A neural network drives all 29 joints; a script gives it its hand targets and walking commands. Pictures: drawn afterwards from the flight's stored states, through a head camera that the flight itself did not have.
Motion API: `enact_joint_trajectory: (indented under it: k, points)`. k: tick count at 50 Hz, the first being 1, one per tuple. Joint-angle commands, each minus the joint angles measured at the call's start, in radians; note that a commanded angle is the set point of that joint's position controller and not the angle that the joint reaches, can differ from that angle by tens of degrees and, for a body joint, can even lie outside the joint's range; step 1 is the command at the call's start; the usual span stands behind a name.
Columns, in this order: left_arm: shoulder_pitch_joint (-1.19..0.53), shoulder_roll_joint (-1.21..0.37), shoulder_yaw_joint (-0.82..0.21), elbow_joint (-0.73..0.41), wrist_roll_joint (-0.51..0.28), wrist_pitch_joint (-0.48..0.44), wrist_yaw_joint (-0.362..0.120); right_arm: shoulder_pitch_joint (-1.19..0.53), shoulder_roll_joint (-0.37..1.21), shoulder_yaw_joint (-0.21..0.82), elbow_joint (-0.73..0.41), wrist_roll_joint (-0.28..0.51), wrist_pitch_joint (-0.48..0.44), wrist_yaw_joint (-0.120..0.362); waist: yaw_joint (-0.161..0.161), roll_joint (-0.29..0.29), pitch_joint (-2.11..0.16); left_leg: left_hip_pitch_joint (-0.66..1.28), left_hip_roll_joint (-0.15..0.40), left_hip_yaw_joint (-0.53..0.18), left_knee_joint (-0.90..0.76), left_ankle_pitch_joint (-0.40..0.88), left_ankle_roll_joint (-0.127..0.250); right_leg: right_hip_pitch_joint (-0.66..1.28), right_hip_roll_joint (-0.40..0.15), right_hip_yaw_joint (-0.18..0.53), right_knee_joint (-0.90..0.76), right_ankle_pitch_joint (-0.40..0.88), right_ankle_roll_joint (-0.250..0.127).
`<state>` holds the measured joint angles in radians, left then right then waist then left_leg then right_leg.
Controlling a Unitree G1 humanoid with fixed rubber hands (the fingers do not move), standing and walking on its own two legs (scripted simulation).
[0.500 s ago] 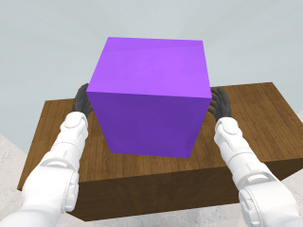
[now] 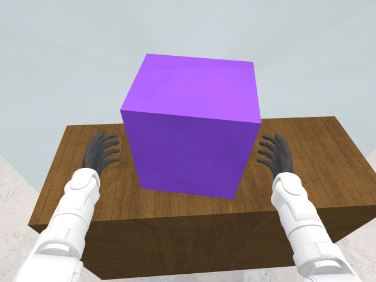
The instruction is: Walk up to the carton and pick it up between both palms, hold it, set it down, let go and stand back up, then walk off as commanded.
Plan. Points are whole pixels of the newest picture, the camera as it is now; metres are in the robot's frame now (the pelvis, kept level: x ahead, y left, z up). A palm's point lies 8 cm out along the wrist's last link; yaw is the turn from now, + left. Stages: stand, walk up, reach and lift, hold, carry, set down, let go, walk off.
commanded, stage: set down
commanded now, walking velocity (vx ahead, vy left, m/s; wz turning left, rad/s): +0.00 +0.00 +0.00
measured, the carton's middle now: (192, 130) +0.45 -0.02 +0.06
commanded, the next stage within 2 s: none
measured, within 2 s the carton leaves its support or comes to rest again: neither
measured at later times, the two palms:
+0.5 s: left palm (79, 195) +0.30 +0.23 +0.03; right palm (288, 195) +0.26 -0.21 +0.05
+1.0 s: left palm (68, 237) +0.22 +0.23 +0.03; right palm (295, 228) +0.20 -0.19 +0.04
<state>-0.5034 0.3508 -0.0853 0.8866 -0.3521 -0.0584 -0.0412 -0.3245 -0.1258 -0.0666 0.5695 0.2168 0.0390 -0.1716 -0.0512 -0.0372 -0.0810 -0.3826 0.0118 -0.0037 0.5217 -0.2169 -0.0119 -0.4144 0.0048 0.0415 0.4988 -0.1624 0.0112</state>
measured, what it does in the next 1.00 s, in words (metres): stands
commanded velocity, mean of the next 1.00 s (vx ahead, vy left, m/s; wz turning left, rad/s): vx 0.00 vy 0.00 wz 0.00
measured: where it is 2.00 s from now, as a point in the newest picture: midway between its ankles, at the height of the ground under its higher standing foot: outside the picture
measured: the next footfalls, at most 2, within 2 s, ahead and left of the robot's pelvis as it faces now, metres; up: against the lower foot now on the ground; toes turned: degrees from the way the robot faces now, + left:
none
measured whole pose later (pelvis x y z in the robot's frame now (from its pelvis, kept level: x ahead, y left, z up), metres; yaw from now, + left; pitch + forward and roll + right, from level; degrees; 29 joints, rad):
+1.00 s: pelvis +0.04 +0.02 +0.01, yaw -1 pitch -7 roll -1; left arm 0.37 0.32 -0.07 -0.01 -0.29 0.06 -0.02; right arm 0.46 -0.10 -0.04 -0.10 0.18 0.07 -0.10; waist 0.02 -0.01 0.05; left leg -0.03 0.01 0.03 0.38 -0.24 0.01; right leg -0.05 0.00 0.07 0.33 -0.16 0.03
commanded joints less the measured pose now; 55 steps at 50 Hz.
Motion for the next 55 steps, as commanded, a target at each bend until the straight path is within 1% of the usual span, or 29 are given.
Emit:
enact_joint_trajectory:
  k: [1,4,6,8,10,12,13,15,18,21,23,25,27,28,29,30,31,34,37,39,42,46,52,55]
  points:
    - [-0.352,0.162,0.066,-0.297,0.004,-0.051,-0.007,-0.322,-0.114,-0.018,-0.279,-0.012,-0.058,0.009,0.005,0.087,-0.401,0.131,-0.031,0.055,-0.119,-0.013,0.002,0.259,0.02,-0.028,-0.096,0.012,-0.033]
    - [-0.231,0.15,0.101,-0.406,0.036,-0.016,-0.018,-0.213,-0.116,-0.007,-0.321,-0.003,-0.07,0.0,0.014,0.094,-0.376,0.199,-0.028,0.052,-0.111,0.101,-0.018,0.303,0.028,-0.026,-0.111,0.129,-0.027]
    - [-0.093,0.136,0.137,-0.48,0.07,0.016,-0.031,-0.085,-0.104,0.017,-0.356,0.007,-0.085,-0.01,0.031,0.081,-0.33,0.256,-0.03,0.052,-0.113,0.187,-0.028,0.346,0.032,-0.023,-0.13,0.208,-0.019]
    - [0.001,0.123,0.156,-0.554,0.096,0.047,-0.042,-0.002,-0.1,0.022,-0.386,0.015,-0.098,-0.019,0.037,0.077,-0.281,0.286,-0.032,0.054,-0.12,0.245,-0.036,0.369,0.036,-0.023,-0.144,0.246,-0.011]
    - [0.1,0.111,0.168,-0.632,0.114,0.074,-0.049,0.087,-0.093,0.024,-0.445,0.018,-0.11,-0.024,0.045,0.064,-0.225,0.303,-0.035,0.058,-0.133,0.27,-0.039,0.392,0.038,-0.022,-0.162,0.252,-0.007]
    - [0.153,0.106,0.164,-0.717,0.113,0.088,-0.046,0.129,-0.096,0.01,-0.52,0.014,-0.117,-0.023,0.048,0.059,-0.194,0.302,-0.035,0.058,-0.145,0.27,-0.041,0.396,0.042,-0.025,-0.171,0.234,-0.007]
    - [0.152,0.108,0.157,-0.754,0.106,0.09,-0.04,0.133,-0.101,0.002,-0.56,0.009,-0.116,-0.019,0.047,0.06,-0.19,0.292,-0.036,0.059,-0.151,0.252,-0.04,0.393,0.042,-0.026,-0.174,0.207,-0.008]
    - [0.105,0.123,0.128,-0.803,0.067,0.083,-0.019,0.088,-0.118,-0.037,-0.636,-0.012,-0.098,-0.001,0.037,0.068,-0.19,0.248,-0.031,0.058,-0.161,0.184,-0.036,0.366,0.041,-0.031,-0.167,0.127,-0.017]
    - [0.107,0.137,0.088,-0.855,0.012,0.065,0.013,0.096,-0.126,-0.069,-0.714,-0.031,-0.075,0.027,0.033,0.085,-0.18,0.186,-0.015,0.052,-0.175,0.102,-0.034,0.352,0.035,-0.03,-0.142,0.063,-0.031]
    - [0.163,0.14,0.075,-0.86,-0.015,0.053,0.026,0.167,-0.112,-0.058,-0.734,-0.022,-0.051,0.047,0.034,0.086,-0.177,0.181,-0.004,0.045,-0.174,0.108,-0.035,0.356,0.026,-0.012,-0.127,0.083,-0.034]
    - [0.244,0.132,0.082,-0.867,-0.01,0.056,0.021,0.255,-0.104,-0.034,-0.72,-0.005,-0.04,0.053,0.04,0.085,-0.171,0.213,-0.001,0.041,-0.166,0.177,-0.04,0.373,0.024,-0.003,-0.131,0.142,-0.034]
    - [0.342,0.109,0.1,-0.888,0.015,0.067,0.01,0.354,-0.096,-0.002,-0.702,0.015,-0.034,0.053,0.049,0.087,-0.157,0.268,-0.004,0.036,-0.158,0.271,-0.048,0.393,0.026,0.004,-0.147,0.21,-0.033]
    - [0.463,0.085,0.13,-0.929,0.058,0.082,-0.005,0.473,-0.097,0.03,-0.695,0.036,-0.04,0.05,0.066,0.096,-0.136,0.336,-0.011,0.033,-0.15,0.386,-0.062,0.416,0.032,0.006,-0.171,0.285,-0.032]
    - [0.509,0.076,0.143,-0.947,0.078,0.09,-0.013,0.517,-0.102,0.036,-0.695,0.042,-0.046,0.049,0.069,0.097,-0.123,0.366,-0.015,0.031,-0.149,0.43,-0.068,0.419,0.036,0.006,-0.185,0.307,-0.032]
    - [0.547,0.073,0.152,-0.966,0.094,0.097,-0.019,0.549,-0.106,0.036,-0.7,0.045,-0.052,0.046,0.072,0.099,-0.103,0.383,-0.018,0.031,-0.15,0.457,-0.073,0.424,0.037,0.005,-0.197,0.319,-0.033]
    - [0.553,0.071,0.151,-0.982,0.102,0.101,-0.021,0.545,-0.117,0.024,-0.708,0.039,-0.053,0.046,0.066,0.101,-0.087,0.382,-0.018,0.027,-0.156,0.459,-0.077,0.421,0.039,0.001,-0.204,0.31,-0.034]
    - [0.555,0.074,0.148,-0.985,0.106,0.106,-0.022,0.533,-0.124,0.005,-0.714,0.03,-0.054,0.045,0.058,0.101,-0.06,0.372,-0.017,0.025,-0.165,0.437,-0.077,0.419,0.039,-0.001,-0.214,0.288,-0.035]
    - [0.587,0.076,0.136,-1.032,0.109,0.107,-0.013,0.539,-0.112,-0.021,-0.792,0.0,-0.07,0.044,0.055,0.088,0.008,0.335,-0.016,0.027,-0.199,0.331,-0.066,0.421,0.033,-0.002,-0.229,0.216,-0.034]
    - [0.616,0.083,0.105,-1.066,0.084,0.096,0.004,0.564,-0.09,-0.034,-0.867,-0.024,-0.078,0.047,0.053,0.079,0.044,0.283,-0.011,0.031,-0.222,0.226,-0.053,0.423,0.026,-0.001,-0.222,0.151,-0.034]
    - [0.643,0.088,0.092,-1.092,0.066,0.083,0.015,0.596,-0.079,-0.032,-0.898,-0.033,-0.079,0.053,0.054,0.08,0.049,0.263,-0.007,0.033,-0.231,0.192,-0.048,0.421,0.022,0.0,-0.214,0.132,-0.033]
    - [0.673,0.095,0.088,-1.107,0.051,0.067,0.026,0.632,-0.066,-0.02,-0.908,-0.036,-0.066,0.062,0.063,0.08,0.063,0.239,-0.001,0.036,-0.24,0.164,-0.039,0.418,0.015,0.007,-0.212,0.104,-0.039]
    - [0.744,0.089,0.097,-1.116,0.061,0.057,0.027,0.694,-0.051,-0.003,-0.909,-0.034,-0.037,0.071,0.076,0.078,0.095,0.23,0.007,0.034,-0.257,0.133,-0.031,0.422,0.009,0.015,-0.221,0.076,-0.049]
    - [0.739,0.088,0.093,-1.094,0.077,0.066,0.024,0.682,-0.045,-0.016,-0.899,-0.051,0.006,0.074,0.069,0.083,0.139,0.181,0.016,0.033,-0.287,0.007,-0.012,0.441,0.003,0.023,-0.224,-0.004,-0.053]
    - [0.722,0.078,0.083,-1.053,0.085,0.079,0.026,0.658,-0.049,-0.026,-0.869,-0.067,0.026,0.075,0.062,0.093,0.165,0.133,0.026,0.03,-0.307,-0.076,-0.001,0.466,0.005,0.02,-0.208,-0.04,-0.048]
